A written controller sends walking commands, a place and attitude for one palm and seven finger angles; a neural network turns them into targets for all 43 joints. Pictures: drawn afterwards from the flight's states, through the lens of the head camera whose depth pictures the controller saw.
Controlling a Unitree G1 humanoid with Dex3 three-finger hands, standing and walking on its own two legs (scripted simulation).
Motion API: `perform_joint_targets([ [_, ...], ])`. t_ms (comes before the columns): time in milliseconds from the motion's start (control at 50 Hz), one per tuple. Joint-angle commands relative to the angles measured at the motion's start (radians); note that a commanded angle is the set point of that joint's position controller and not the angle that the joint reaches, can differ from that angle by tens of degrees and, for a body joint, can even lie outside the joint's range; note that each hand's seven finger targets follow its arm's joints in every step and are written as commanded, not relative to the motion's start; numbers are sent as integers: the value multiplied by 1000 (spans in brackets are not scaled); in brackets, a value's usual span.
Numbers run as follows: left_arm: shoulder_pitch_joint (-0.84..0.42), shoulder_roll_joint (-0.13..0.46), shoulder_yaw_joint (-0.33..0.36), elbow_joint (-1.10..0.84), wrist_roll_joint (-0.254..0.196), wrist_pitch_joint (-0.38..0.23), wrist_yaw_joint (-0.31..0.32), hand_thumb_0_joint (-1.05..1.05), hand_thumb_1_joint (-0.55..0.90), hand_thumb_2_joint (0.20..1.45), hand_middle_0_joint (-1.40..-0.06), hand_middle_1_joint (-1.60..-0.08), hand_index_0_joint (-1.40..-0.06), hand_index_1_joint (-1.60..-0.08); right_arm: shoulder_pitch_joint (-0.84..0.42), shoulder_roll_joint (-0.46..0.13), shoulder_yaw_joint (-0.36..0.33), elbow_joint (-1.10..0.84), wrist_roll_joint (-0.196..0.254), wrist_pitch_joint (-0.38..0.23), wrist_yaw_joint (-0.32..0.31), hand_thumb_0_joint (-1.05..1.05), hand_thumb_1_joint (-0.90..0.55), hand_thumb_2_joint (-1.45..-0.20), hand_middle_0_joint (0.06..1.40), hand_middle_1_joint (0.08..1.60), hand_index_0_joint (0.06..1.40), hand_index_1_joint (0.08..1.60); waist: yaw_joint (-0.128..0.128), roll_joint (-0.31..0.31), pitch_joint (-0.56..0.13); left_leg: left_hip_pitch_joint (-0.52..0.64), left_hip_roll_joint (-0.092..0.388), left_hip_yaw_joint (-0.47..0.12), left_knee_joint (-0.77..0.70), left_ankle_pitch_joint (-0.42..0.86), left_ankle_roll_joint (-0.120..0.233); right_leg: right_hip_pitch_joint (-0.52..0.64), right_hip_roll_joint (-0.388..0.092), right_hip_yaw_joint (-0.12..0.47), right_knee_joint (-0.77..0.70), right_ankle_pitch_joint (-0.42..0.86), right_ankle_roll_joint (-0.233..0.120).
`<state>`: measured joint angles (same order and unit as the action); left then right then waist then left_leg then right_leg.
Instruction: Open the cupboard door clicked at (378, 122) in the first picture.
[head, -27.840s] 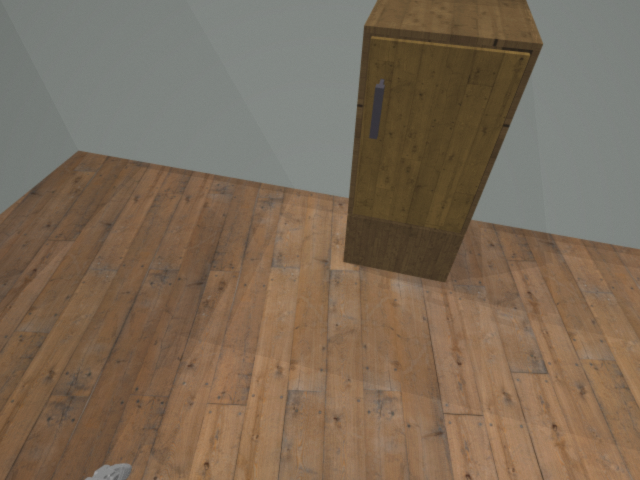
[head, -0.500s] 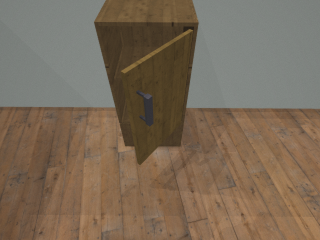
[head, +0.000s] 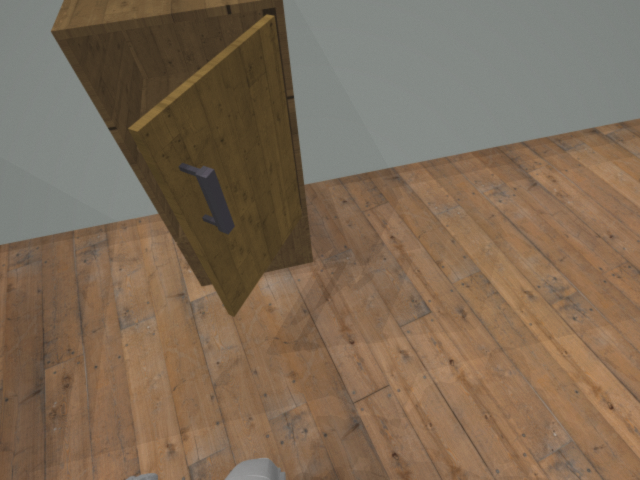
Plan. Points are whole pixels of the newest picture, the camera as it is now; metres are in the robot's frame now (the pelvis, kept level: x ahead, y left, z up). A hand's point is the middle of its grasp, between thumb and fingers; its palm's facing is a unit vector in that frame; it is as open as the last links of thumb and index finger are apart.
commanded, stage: walk to a spot facing it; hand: left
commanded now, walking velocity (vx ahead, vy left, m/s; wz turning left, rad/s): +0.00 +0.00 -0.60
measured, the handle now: (207, 199) +0.54 +0.25 -0.03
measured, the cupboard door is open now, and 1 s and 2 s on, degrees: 51 51 51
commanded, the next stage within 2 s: none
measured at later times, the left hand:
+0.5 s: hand (230, 459) +0.16 +0.16 -0.15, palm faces -0.27 -0.93 -0.26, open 7.4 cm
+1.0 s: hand (316, 408) +0.23 +0.04 -0.14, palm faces -0.59 -0.79 -0.20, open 7.4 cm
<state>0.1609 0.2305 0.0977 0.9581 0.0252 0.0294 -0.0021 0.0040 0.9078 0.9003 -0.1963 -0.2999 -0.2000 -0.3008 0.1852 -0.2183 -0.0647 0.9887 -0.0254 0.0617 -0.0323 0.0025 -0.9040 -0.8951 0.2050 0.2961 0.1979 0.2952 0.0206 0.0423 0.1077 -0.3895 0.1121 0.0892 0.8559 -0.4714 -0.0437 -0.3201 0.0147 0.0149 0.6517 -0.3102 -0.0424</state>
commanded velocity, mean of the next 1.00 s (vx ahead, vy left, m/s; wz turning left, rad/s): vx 0.09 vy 0.00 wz -0.60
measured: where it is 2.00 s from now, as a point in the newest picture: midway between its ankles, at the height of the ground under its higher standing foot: (496, 467)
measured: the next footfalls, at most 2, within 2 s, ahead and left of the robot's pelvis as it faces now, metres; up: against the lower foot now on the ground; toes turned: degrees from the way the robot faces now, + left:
left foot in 0.24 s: +0.07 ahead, +0.14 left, +0.00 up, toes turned -9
right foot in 0.50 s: +0.02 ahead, -0.15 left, +0.00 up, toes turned -19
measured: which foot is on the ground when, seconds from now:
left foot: up 0.00-0.22, down 0.24-0.48, up 0.50-0.74, down 0.76-1.00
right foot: down 0.00-0.24, up 0.26-0.48, down 0.50-0.76, up 0.78-1.00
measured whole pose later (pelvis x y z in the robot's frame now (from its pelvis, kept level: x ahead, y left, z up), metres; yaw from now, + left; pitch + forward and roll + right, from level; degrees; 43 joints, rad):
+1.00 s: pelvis +0.02 -0.06 +0.02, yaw -37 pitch +2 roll -1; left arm 0.13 0.25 0.08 0.89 0.03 0.05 -0.07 0.01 0.91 0.90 -0.20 -0.30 -0.20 -0.30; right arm 0.32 -0.22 -0.03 0.93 -0.05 -0.01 -0.02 0.00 -0.90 -0.90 0.21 0.30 0.20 0.30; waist -0.01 0.01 0.06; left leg -0.16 0.15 0.13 0.44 -0.29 -0.07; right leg -0.47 -0.03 -0.06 0.80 -0.40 0.02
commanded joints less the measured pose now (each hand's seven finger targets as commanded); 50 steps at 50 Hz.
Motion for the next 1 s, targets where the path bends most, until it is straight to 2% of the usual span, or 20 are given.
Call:
perform_joint_targets([
  [0, 15, 189, 38, -72, 6, -2, 22, 0, 900, 900, -200, -300, -200, -300, -73, -98, -28, -128, 7, -27, 5, 0, -900, -900, 200, 300, 200, 300, 0, -277, -66, -158, -31, -96, 253, -16, 5, 51, -256, 413, -340, 165, -171],
  [80, 57, 196, 34, -74, 6, -7, 24, 0, 900, 900, -200, -300, -200, -300, -59, -52, -13, -130, 18, -39, 2, 0, -900, -900, 200, 300, 200, 300, 6, -150, -153, -29, -80, -59, -23, -2, -3, 143, -211, 375, -247, 489, -164],
  [160, 19, 188, 31, -84, -3, 2, 16, 0, 900, 900, -200, -300, -200, -300, 38, -69, -14, -115, 24, -49, -9, 0, -900, -900, 200, 300, 200, 300, -48, -177, -159, 180, -105, -61, -334, 172, 8, 39, -143, 378, -204, 395, -87],
  [180, 2, 158, 24, -97, -11, 5, 13, 0, 900, 900, -200, -300, -200, -300, 75, -107, -19, -109, 21, -58, -16, 0, -900, -900, 200, 300, 200, 300, -67, -117, -170, 310, -44, -113, -456, 207, 28, -67, -91, 334, -152, 295, -41],
  [220, -8, 96, 6, -139, -16, 5, -6, 0, 900, 900, -200, -300, -200, -300, 94, -246, -40, -129, -5, -68, -26, 0, -900, -900, 200, 300, 200, 300, -70, 269, -138, 356, 372, -510, -613, 364, 210, -299, 54, 53, 259, -288, 60],
  [240, -26, 127, 9, -146, -8, 3, -9, 0, 900, 900, -200, -300, -200, -300, 71, -229, -33, -141, -8, -67, -27, 0, -900, -900, 200, 300, 200, 300, -60, 153, -120, 276, 389, -470, -575, 465, 263, -263, -2, 81, 386, -272, 67],
  [320, -14, 88, 10, -138, -3, 17, -37, 0, 900, 900, -200, -300, -200, -300, -19, -183, -15, -170, -19, -67, -22, 0, -900, -900, 200, 300, 200, 300, -10, 213, -92, 201, 195, -135, -488, 663, 177, -186, -19, -19, 351, -181, 83],
  [420, 65, 93, 7, -117, -11, -3, -41, 0, 900, 900, -200, -300, -200, -300, 21, -222, -36, -160, -4, -55, -13, 0, -900, -900, 200, 300, 200, 300, 10, 132, -180, 193, 151, -22, -274, 594, 82, 115, 20, -114, -109, 82, 53],
  [440, 124, 157, 19, -103, -4, -12, -31, 0, 900, 900, -200, -300, -200, -300, 14, -192, -36, -178, 7, -51, -7, 0, -900, -900, 200, 300, 200, 300, 34, -45, -178, 75, 93, 22, -135, 393, 31, 233, -57, 8, -236, 272, 20],
  [460, 153, 278, 44, -94, 8, -19, -11, 0, 900, 900, -200, -300, -200, -300, -10, -103, -20, -217, 16, -49, 0, 0, -900, -900, 200, 300, 200, 300, 50, -384, -164, -181, -61, 84, 96, -105, -29, 325, -338, 434, -320, 542, -97],
  [480, 201, 301, 49, -83, -6, -15, 3, 0, 900, 900, -200, -300, -200, -300, -58, -128, -13, -229, 17, -39, -5, 0, -900, -900, 200, 300, 200, 300, 101, -355, -180, -196, -50, -68, 257, -202, -11, 290, -398, 490, -313, 596, -192],
  [520, 65, 241, 40, -121, 1, -1, 7, 0, 900, 900, -200, -300, -200, -300, -50, -120, -15, -215, 20, -39, 2, 0, -900, -900, 200, 300, 200, 300, 27, -266, -119, -189, -20, -99, 289, -89, -3, 140, -302, 432, -328, 242, -197],
  [680, -5, 207, 24, -129, -2, 6, 11, 0, 900, 900, -200, -300, -200, -300, 71, -74, -4, -141, 22, -45, -1, 0, -900, -900, 200, 300, 200, 300, -41, -157, -174, 140, -99, -44, -248, 140, -3, 28, -167, 354, -233, 270, -107],
  [700, -26, 188, 19, -138, -7, 9, 7, 0, 900, 900, -200, -300, -200, -300, 120, -89, -7, -130, 20, -51, -5, 0, -900, -900, 200, 300, 200, 300, -69, -147, -178, 261, -85, -53, -364, 193, 5, -70, -134, 334, -220, 124, -67],
  [720, -29, 133, 7, -156, -13, 13, 0, 0, 900, 900, -200, -300, -200, -300, 155, -157, -18, -124, 8, -60, -13, 0, -900, -900, 200, 300, 200, 300, -85, 32, -168, 370, 49, -217, -514, 54, 52, -243, -33, 263, -125, -134, -18],
  [740, -19, 88, -6, -176, -18, 12, -14, 0, 900, 900, -200, -300, -200, -300, 176, -262, -41, -136, -12, -64, -13, 0, -900, -900, 200, 300, 200, 300, -96, 319, -158, 382, 315, -534, -670, -183, 148, -372, 89, 67, 175, -306, 37],
  [760, -107, 127, 6, -203, -7, 9, -23, 0, 900, 900, -200, -300, -200, -300, 182, -289, -43, -138, -15, -69, -18, 0, -900, -900, 200, 300, 200, 300, -116, 223, -92, 272, 424, -617, -735, -247, 230, -392, 9, 62, 343, -279, 48],
  [800, -101, 124, 22, -187, 10, 1, -51, 0, 900, 900, -200, -300, -200, -300, 87, -229, -25, -163, -22, -85, -11, 0, -900, -900, 200, 300, 200, 300, -50, 91, -56, 191, 300, -458, -703, -106, 211, -342, -28, 36, 444, -146, 64],
  [860, -108, 70, 1, -173, 3, -5, -72, 0, 900, 900, -200, -300, -200, -300, 108, -189, -14, -138, -20, -97, -8, 0, -900, -900, 200, 300, 200, 300, -49, 146, -71, 285, 200, -178, -621, 149, 149, -329, -57, -39, 336, -80, 72],
  [980, -103, 63, -7, -162, -3, -20, -79, 0, 900, 900, -200, -300, -200, -300, 159, -216, -26, -112, -19, -96, 9, 0, -900, -900, 200, 300, 200, 300, -51, 152, -111, 229, 217, -3, -499, 213, 111, -25, -26, -147, -23, -69, 48],
])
